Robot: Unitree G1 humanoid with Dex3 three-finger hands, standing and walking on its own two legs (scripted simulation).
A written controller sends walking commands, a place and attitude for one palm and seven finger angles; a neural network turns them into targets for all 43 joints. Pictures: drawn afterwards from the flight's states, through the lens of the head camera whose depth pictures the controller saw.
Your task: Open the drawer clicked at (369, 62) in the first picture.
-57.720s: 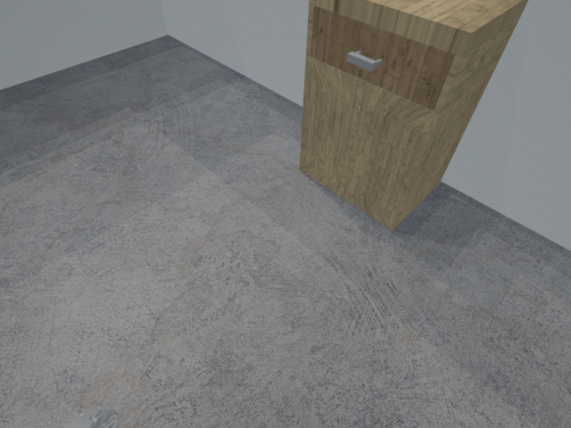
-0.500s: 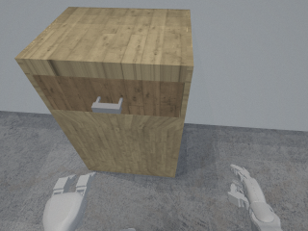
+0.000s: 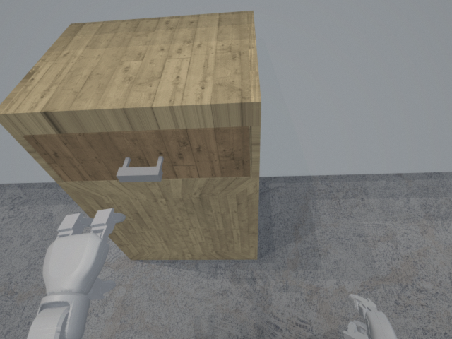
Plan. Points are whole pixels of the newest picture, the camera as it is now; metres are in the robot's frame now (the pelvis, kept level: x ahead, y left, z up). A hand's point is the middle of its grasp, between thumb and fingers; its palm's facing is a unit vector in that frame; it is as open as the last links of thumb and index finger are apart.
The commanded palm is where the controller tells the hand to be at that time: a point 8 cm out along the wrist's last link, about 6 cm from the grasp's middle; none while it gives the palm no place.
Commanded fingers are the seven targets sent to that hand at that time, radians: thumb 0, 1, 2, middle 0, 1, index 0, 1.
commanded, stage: raise the hand with hooked fingers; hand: left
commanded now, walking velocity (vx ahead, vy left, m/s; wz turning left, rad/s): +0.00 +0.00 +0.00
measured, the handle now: (142, 167) +0.49 +0.27 -0.04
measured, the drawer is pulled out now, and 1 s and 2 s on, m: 0.00 0.00 0.00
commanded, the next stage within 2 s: move the hooked fingers above the handle in 0.92 s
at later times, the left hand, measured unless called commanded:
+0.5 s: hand (72, 211) +0.29 +0.29 +0.10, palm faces +0.08 -0.08 -0.99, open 13.8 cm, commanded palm +0.26 +0.29 +0.15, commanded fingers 0.00 -0.50 0.30 -0.30 -1.20 -0.30 -1.20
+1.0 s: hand (69, 212) +0.28 +0.29 +0.10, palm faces +0.09 -0.08 -0.99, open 13.8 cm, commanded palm +0.25 +0.28 +0.15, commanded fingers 0.00 -0.50 0.30 -0.30 -1.20 -0.30 -1.20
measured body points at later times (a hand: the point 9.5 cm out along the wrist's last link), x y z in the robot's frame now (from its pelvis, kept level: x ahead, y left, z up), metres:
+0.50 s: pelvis -0.01 +0.04 +0.02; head -0.01 +0.01 +0.47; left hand +0.28 +0.29 +0.15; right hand +0.20 -0.16 -0.08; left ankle +0.00 +0.14 -0.71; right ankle -0.03 -0.08 -0.71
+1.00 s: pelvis -0.02 +0.04 +0.02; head +0.00 +0.01 +0.47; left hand +0.27 +0.29 +0.15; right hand +0.15 -0.19 -0.10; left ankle +0.00 +0.14 -0.71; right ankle -0.03 -0.08 -0.71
